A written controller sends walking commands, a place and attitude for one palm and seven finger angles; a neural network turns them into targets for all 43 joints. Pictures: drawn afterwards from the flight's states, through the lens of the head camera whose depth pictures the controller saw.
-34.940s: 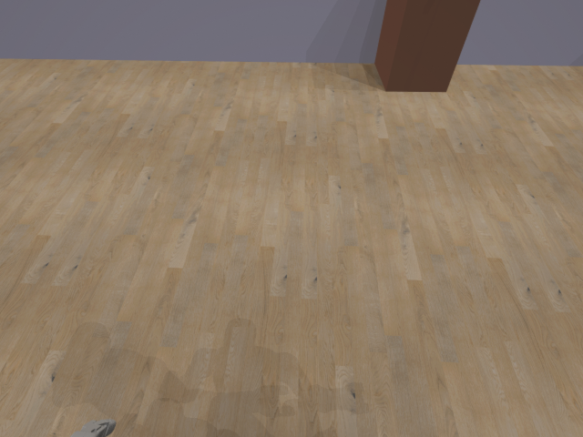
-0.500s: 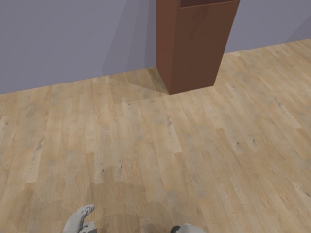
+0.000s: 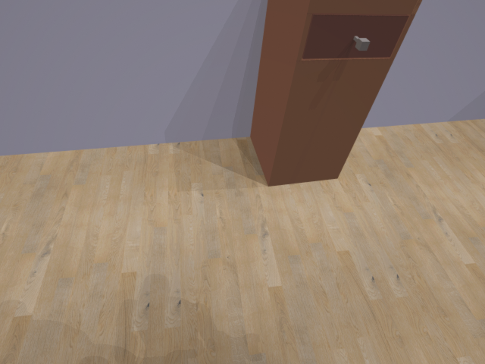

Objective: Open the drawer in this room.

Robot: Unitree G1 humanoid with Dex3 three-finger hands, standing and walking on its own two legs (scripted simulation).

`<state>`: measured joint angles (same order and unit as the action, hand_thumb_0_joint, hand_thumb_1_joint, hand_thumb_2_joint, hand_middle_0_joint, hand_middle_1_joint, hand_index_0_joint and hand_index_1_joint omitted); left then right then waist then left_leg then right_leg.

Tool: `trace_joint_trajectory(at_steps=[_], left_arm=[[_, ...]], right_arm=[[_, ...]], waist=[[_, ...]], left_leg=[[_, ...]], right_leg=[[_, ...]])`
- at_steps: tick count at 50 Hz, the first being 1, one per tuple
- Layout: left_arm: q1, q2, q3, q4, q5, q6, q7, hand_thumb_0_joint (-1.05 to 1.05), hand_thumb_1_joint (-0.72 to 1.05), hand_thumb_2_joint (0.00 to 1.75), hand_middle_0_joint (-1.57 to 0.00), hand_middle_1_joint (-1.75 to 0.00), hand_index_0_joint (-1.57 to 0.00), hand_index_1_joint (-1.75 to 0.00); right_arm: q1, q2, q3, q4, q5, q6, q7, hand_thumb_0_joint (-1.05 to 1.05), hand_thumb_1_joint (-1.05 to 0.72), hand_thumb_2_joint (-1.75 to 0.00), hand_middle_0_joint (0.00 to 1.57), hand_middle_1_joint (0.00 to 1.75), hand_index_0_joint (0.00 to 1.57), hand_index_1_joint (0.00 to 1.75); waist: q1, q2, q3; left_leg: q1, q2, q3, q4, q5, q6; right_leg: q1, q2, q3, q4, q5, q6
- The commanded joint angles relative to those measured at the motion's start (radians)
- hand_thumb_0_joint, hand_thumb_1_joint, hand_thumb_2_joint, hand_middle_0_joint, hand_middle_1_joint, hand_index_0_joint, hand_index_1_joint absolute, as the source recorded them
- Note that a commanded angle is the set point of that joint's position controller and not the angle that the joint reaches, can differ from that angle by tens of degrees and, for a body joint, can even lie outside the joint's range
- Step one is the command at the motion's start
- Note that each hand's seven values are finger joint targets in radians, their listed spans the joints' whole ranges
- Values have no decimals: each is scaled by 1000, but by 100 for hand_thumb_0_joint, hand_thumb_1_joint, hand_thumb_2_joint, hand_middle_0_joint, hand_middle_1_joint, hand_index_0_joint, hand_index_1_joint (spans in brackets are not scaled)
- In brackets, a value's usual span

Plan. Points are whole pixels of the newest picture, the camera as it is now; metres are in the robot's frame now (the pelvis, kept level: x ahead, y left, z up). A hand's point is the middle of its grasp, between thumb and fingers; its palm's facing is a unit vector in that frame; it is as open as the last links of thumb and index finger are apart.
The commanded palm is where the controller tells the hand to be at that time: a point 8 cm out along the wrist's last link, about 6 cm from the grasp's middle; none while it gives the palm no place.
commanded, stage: stand and wait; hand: left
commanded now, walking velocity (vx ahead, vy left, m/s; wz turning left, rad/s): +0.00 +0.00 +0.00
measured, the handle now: (360, 42) +1.20 -0.31 +0.06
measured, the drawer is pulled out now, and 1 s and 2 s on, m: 0.00 0.00 0.00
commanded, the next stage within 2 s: turn or walk to find it in 0.18 s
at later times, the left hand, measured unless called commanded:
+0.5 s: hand out of the picture +0.03 +0.20 -0.18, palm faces +0.00 -0.99 -0.17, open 7.4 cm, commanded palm none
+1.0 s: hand out of the picture -0.01 +0.17 -0.18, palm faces +0.02 -0.99 -0.12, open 7.4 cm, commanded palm none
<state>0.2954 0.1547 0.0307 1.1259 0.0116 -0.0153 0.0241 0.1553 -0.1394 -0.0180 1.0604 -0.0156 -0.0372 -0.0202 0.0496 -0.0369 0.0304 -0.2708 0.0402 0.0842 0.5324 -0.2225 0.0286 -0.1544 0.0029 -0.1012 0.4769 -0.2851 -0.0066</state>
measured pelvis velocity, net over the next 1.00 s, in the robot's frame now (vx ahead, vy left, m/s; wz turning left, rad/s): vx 0.03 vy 0.03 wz -0.03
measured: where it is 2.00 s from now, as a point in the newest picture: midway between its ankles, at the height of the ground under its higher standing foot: outside the picture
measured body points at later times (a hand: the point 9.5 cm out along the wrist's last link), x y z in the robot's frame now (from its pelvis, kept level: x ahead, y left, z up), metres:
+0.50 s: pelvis +0.03 +0.03 +0.01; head +0.05 +0.05 +0.45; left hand +0.03 +0.25 -0.16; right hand +0.02 -0.19 -0.15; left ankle +0.04 +0.10 -0.74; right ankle -0.02 -0.11 -0.74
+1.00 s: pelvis +0.03 +0.03 +0.01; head +0.04 +0.04 +0.46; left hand -0.01 +0.22 -0.16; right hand +0.00 -0.17 -0.15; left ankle +0.04 +0.10 -0.74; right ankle -0.02 -0.11 -0.74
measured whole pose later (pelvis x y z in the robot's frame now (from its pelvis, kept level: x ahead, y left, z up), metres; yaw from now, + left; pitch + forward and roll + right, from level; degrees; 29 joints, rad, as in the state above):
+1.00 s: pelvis +0.03 +0.03 +0.01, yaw -2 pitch -1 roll +0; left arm 0.35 0.09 -0.01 1.16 0.01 0.00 0.05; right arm 0.31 -0.10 -0.01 1.17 0.00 -0.02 -0.04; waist 0.01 -0.03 0.04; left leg -0.17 -0.03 0.14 0.39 -0.21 0.07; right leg -0.09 -0.06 -0.05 0.39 -0.27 0.04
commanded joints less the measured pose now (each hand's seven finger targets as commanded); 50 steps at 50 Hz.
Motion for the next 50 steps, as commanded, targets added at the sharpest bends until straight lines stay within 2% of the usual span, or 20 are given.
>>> trace_joint_trajectory(at_steps=[1, 3, 5, 7, 8, 14, 17, 21, 25, 29, 35, 38, 50], left_arm=[[89, 36, -13, 1, -2, 2, 0, 0, 90, 90, -20, -30, -20, -30], [105, 39, -19, 18, 0, -1, 1, 0, 90, 90, -20, -30, -20, -30], [112, 36, -24, 26, -1, -9, 5, 0, 90, 90, -20, -30, -20, -30], [101, 36, -27, 25, -3, -16, 8, 0, 90, 90, -20, -30, -20, -30], [97, 37, -25, 22, -4, -16, 10, 0, 90, 90, -20, -30, -20, -30], [97, 40, -11, 12, -3, 4, 14, 0, 90, 90, -20, -30, -20, -30], [102, 38, -16, 15, -3, 4, 17, 0, 90, 90, -20, -30, -20, -30], [97, 41, -20, 15, -5, 10, 21, 0, 90, 90, -20, -30, -20, -30], [99, 45, -22, 11, -6, 11, 22, 0, 90, 90, -20, -30, -20, -30], [94, 45, -23, 8, -6, 12, 23, 0, 90, 90, -20, -30, -20, -30], [105, 36, -26, 6, -5, 9, 25, 0, 90, 90, -20, -30, -20, -30], [112, 31, -25, 7, -5, 6, 25, 0, 90, 90, -20, -30, -20, -30], [155, 8, -31, 25, 1, 1, 28, 0, 90, 90, -20, -30, -20, -30]], right_arm=[[43, -123, -8, -10, 7, 4, -22, 0, -90, -90, 20, 30, 20, 30], [48, -111, -9, -6, 11, 4, -22, 0, -90, -90, 20, 30, 20, 30], [68, -93, -9, 3, 11, 0, -22, 0, -90, -90, 20, 30, 20, 30], [96, -87, -8, 16, 12, -3, -22, 0, -90, -90, 20, 30, 20, 30], [107, -89, -7, 22, 12, -3, -22, 0, -90, -90, 20, 30, 20, 30], [116, -102, -10, 36, 10, 1, -30, 0, -90, -90, 20, 30, 20, 30], [132, -99, -8, 46, 9, -1, -30, 0, -90, -90, 20, 30, 20, 30], [149, -93, -2, 61, 10, 0, -29, 0, -90, -90, 20, 30, 20, 30], [168, -84, -1, 70, 11, 0, -27, 0, -90, -90, 20, 30, 20, 30], [191, -74, -1, 77, 12, 1, -24, 0, -90, -90, 20, 30, 20, 30], [212, -59, -3, 87, 13, 2, -21, 0, -90, -90, 20, 30, 20, 30], [225, -57, -4, 88, 13, 1, -21, 0, -90, -90, 20, 30, 20, 30], [226, -47, -6, 83, 15, 2, -23, 0, -90, -90, 20, 30, 20, 30]], waist=[[-11, 210, 42], [-16, 155, 25], [-32, 70, 0], [-49, 22, -23], [-48, 13, -26], [-44, 57, -9], [-43, 46, -20], [-39, 58, 28], [-33, 46, 35], [-34, 35, 56], [-38, 29, 73], [-42, 22, 54], [-51, 42, 79]], left_leg=[[43, 201, -212, -287, 128, 62], [65, 157, -177, -262, 129, 38], [123, 115, -132, -214, 165, 14], [173, 102, -112, -189, 235, 3], [173, 106, -116, -188, 259, 4], [185, 121, -103, -173, 315, 12], [186, 116, -100, -169, 344, 12], [152, 111, -102, -197, 302, 8], [140, 107, -109, -217, 251, 9], [112, 103, -115, -244, 162, 8], [105, 94, -107, -253, 101, 9], [116, 93, -112, -246, 114, 10], [125, 87, -108, -249, 72, 11]], right_leg=[[-43, -89, 54, -20, -13, 28], [-17, -106, 63, -95, 70, 27], [-23, -126, 86, -150, 155, 20], [-30, -137, 95, -156, 204, 16], [-19, -138, 89, -156, 204, 16], [-37, -131, 92, -109, 184, 16], [-19, -130, 96, -101, 204, 15], [-13, -129, 92, -105, 166, 16], [-2, -131, 90, -115, 146, 16], [-3, -132, 87, -122, 121, 16], [-19, -134, 90, -135, 117, 15], [-15, -132, 92, -133, 123, 13], [-52, -133, 97, -148, 117, 13]])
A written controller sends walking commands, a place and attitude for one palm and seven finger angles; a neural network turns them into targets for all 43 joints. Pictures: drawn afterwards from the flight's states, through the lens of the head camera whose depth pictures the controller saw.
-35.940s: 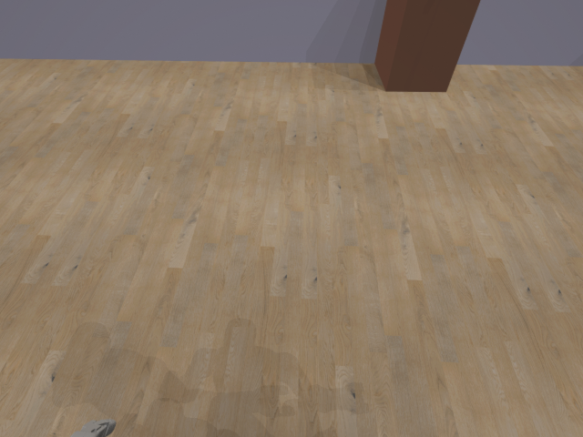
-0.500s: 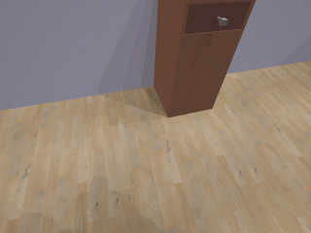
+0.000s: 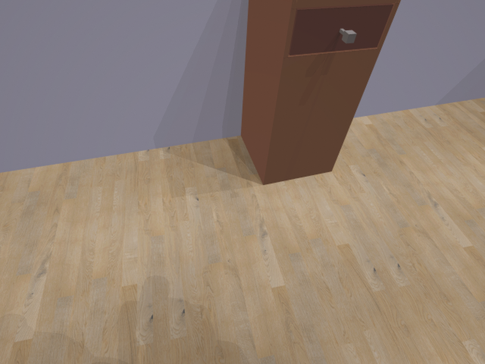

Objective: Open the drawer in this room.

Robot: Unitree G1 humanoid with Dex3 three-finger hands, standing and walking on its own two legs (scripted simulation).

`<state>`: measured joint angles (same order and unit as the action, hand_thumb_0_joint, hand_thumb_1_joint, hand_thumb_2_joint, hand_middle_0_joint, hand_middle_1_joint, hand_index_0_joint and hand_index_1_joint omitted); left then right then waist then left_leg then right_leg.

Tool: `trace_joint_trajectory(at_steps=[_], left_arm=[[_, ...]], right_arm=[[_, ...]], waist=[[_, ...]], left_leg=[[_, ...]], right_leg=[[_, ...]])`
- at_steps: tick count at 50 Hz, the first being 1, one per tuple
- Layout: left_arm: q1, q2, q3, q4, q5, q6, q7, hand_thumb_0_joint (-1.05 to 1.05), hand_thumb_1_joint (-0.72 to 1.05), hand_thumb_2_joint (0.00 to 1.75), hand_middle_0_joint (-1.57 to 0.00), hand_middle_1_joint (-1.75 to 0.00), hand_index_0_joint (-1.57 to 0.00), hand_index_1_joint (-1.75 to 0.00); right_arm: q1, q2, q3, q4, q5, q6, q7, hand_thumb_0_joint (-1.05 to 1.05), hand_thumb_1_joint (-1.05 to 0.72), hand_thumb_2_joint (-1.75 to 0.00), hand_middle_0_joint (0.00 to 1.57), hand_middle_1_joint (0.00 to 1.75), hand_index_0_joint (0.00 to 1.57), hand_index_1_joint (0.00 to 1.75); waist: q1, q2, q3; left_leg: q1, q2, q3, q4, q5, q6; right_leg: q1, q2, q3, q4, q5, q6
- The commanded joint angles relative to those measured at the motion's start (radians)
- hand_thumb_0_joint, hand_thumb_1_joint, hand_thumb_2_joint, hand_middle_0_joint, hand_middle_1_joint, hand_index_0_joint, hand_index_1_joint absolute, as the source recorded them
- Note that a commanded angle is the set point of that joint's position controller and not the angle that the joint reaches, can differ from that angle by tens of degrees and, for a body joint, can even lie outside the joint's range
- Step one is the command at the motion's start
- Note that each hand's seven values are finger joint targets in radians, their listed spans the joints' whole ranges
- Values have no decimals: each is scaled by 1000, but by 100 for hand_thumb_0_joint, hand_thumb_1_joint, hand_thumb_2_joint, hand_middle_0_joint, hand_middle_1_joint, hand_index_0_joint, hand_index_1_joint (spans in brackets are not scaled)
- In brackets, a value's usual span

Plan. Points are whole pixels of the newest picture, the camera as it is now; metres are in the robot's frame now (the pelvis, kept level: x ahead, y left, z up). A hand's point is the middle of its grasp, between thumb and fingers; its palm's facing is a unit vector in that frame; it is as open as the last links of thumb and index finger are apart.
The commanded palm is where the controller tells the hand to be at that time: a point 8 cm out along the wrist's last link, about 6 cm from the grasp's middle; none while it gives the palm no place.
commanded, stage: look at it before walking up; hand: left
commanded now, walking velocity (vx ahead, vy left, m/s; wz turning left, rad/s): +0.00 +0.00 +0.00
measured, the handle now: (346, 34) +1.19 -0.31 +0.05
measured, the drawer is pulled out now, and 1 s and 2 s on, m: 0.00 0.00 0.00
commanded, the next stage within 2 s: walk to a spot facing it in 0.10 s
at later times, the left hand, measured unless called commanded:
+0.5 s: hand out of the picture -0.02 +0.16 -0.18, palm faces -0.05 -0.98 -0.20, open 7.4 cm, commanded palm none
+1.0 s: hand out of the picture +0.12 +0.14 -0.17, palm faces -0.29 -0.92 -0.25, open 7.4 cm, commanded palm none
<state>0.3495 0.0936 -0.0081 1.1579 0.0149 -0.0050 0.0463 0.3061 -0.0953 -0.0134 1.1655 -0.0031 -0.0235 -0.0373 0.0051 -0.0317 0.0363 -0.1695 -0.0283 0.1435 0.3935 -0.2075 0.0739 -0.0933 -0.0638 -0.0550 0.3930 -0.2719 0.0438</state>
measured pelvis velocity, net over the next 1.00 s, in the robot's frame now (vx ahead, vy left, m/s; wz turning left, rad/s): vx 0.00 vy -0.04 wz -0.40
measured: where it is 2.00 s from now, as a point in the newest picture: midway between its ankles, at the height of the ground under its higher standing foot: outside the picture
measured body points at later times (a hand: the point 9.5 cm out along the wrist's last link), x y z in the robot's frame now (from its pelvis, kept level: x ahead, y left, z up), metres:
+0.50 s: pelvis -0.01 -0.02 -0.01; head +0.02 -0.03 +0.44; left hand -0.01 +0.21 -0.16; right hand -0.02 -0.24 -0.17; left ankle +0.01 +0.07 -0.74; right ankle -0.05 -0.12 -0.72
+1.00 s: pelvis +0.00 -0.04 +0.00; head +0.05 -0.05 +0.44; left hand +0.13 +0.19 -0.15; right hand +0.04 -0.33 -0.13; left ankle +0.04 +0.11 -0.69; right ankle -0.04 -0.13 -0.74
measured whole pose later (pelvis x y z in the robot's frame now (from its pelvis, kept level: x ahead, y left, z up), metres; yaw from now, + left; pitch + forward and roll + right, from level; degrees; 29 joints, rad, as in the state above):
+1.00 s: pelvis +0.00 -0.04 +0.00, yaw -23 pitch +2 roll +1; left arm 0.25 0.22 0.07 0.92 0.03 0.02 0.01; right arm 0.04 -0.24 -0.06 0.90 -0.01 0.04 -0.02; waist 0.06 -0.02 0.09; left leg -0.43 0.04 -0.02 0.91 -0.42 -0.08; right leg -0.26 0.07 0.11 0.49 -0.25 -0.04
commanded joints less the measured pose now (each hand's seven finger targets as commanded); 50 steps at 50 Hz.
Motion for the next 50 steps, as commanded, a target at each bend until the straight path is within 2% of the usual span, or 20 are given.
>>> trace_joint_trajectory(at_steps=[1, 9, 12, 16, 18, 20, 22, 24, 27, 28, 29, 30, 31, 33, 34, 36, 40, 46, 48, 50], left_arm=[[104, 69, 7, -6, -3, -10, 6, 0, 90, 90, -20, -30, -20, -30], [114, 70, 7, -2, -1, -13, 5, 0, 90, 90, -20, -30, -20, -30], [101, 67, 12, -8, -1, -3, 3, 0, 90, 90, -20, -30, -20, -30], [59, 88, 42, -43, 2, 20, -10, 0, 90, 90, -20, -30, -20, -30], [48, 90, 55, -66, 6, 34, -19, 0, 90, 90, -20, -30, -20, -30], [36, 88, 69, -98, 12, 46, -25, 0, 90, 90, -20, -30, -20, -30], [-3, 78, 79, -133, 15, 44, -31, 0, 90, 90, -20, -30, -20, -30], [-5, 68, 80, -154, 12, 39, -37, 0, 90, 90, -20, -30, -20, -30], [60, 85, 87, -158, 9, 33, -39, 0, 90, 90, -20, -30, -20, -30], [76, 126, 93, -161, 10, 27, -36, 0, 90, 90, -20, -30, -20, -30], [69, 230, 109, -176, 19, 13, -26, 0, 90, 90, -20, -30, -20, -30], [83, 283, 114, -183, 4, 17, -20, 0, 90, 90, -20, -30, -20, -30], [64, 276, 120, -190, 4, 14, -14, 0, 90, 90, -20, -30, -20, -30], [-36, 253, 119, -218, 3, 15, -12, 0, 90, 90, -20, -30, -20, -30], [-50, 253, 118, -231, 2, 11, -16, 0, 90, 90, -20, -30, -20, -30], [-43, 268, 119, -239, 1, 5, -23, 0, 90, 90, -20, -30, -20, -30], [-3, 290, 125, -247, 1, 5, -26, 0, 90, 90, -20, -30, -20, -30], [-5, 323, 130, -278, 6, 14, -28, 0, 90, 90, -20, -30, -20, -30], [-21, 334, 134, -284, 10, 17, -25, 0, 90, 90, -20, -30, -20, -30], [-60, 345, 138, -304, 11, 22, -25, 0, 90, 90, -20, -30, -20, -30]], right_arm=[[75, -92, -10, -23, 3, -11, -6, 0, -90, -90, 20, 30, 20, 30], [64, -104, -13, -33, 3, -12, -6, 0, -90, -90, 20, 30, 20, 30], [59, -103, -18, -34, 1, -3, -9, 0, -90, -90, 20, 30, 20, 30], [29, -151, -44, -59, -2, 12, -17, 0, -90, -90, 20, 30, 20, 30], [9, -185, -62, -86, -4, 17, -18, 0, -90, -90, 20, 30, 20, 30], [-11, -199, -75, -113, -11, 18, -15, 0, -90, -90, 20, 30, 20, 30], [-27, -202, -80, -128, -20, 17, -9, 0, -90, -90, 20, 30, 20, 30], [-56, -214, -86, -143, -23, 16, -6, 0, -90, -90, 20, 30, 20, 30], [-98, -228, -92, -168, -18, 25, 1, 0, -90, -90, 20, 30, 20, 30], [-100, -216, -92, -180, -14, 29, 5, 0, -90, -90, 20, 30, 20, 30], [-91, -149, -81, -213, -7, 35, 11, 0, -90, -90, 20, 30, 20, 30], [-174, -145, -75, -258, -7, 45, 14, 0, -90, -90, 20, 30, 20, 30], [-212, -156, -77, -271, -10, 56, 10, 0, -90, -90, 20, 30, 20, 30], [-188, -179, -81, -260, -15, 53, 11, 0, -90, -90, 20, 30, 20, 30], [-179, -176, -79, -257, -18, 49, 14, 0, -90, -90, 20, 30, 20, 30], [-178, -181, -77, -261, -19, 48, 14, 0, -90, -90, 20, 30, 20, 30], [-229, -194, -70, -294, -17, 47, 10, 0, -90, -90, 20, 30, 20, 30], [-296, -211, -60, -346, -9, 41, 8, 0, -90, -90, 20, 30, 20, 30], [-293, -213, -57, -360, -4, 36, 7, 0, -90, -90, 20, 30, 20, 30], [-269, -211, -54, -365, 0, 30, 6, 0, -90, -90, 20, 30, 20, 30]], waist=[[-7, 40, 76], [-6, 19, 76], [-9, 39, 93], [-9, 94, 77], [-4, 148, 62], [-8, 168, 30], [-14, 143, 18], [-3, 111, -16], [33, 85, -32], [46, 5, -16], [43, -273, 2], [82, -271, 38], [70, -211, 58], [25, -78, 42], [21, -49, 11], [26, -58, -38], [53, -66, -65], [68, -102, -81], [64, -117, -94], [45, -105, -99]], left_leg=[[25, 155, -170, -114, 48, -35], [28, 155, -173, -111, 38, -31], [31, 169, -161, -97, 18, -35], [27, 246, -201, -102, -68, -8], [-4, 330, -251, -142, -143, 41], [-20, 404, -269, -170, -150, 103], [-30, 420, -223, -144, -76, 114], [-25, 419, -165, -87, 34, 102], [-86, 379, -49, 53, 47, 33], [-164, 332, 3, 175, -8, -20], [-337, 194, 105, 416, -257, -107], [-373, 116, 7, 596, -416, -124], [-402, 113, -89, 698, -375, -115], [-436, 134, -142, 765, -239, -121], [-424, 129, -142, 759, -203, -131], [-412, 117, -143, 730, -179, -146], [-425, 99, -154, 676, -186, -159], [-387, 74, -156, 555, -215, -158], [-349, 69, -158, 490, -239, -152], [-263, 54, -155, 378, -235, -143]], right_leg=[[-117, -64, 52, -61, 100, -37], [-124, -68, 53, -67, 99, -38], [-162, -57, 70, -50, 96, -41], [-238, -17, 66, 71, 47, -43], [-273, 7, 31, 244, -49, -40], [-328, -1, 20, 474, -201, -40], [-341, -13, 22, 527, -237, -41], [-293, -11, 2, 444, -215, -37], [-145, 14, -42, 215, -32, -33], [-72, -9, 9, 78, 84, -49], [-22, -224, 352, -80, 230, -134], [-128, -336, 480, -128, 330, -240], [-154, -305, 503, -145, 299, -248], [-105, -242, 409, -86, 291, -233], [-81, -213, 367, -63, 332, -222], [-23, -184, 335, -37, 415, -212], [47, -165, 365, -6, 533, -219], [58, -145, 425, 17, 592, -241], [54, -151, 451, 30, 602, -247], [2, -136, 466, 45, 605, -239]])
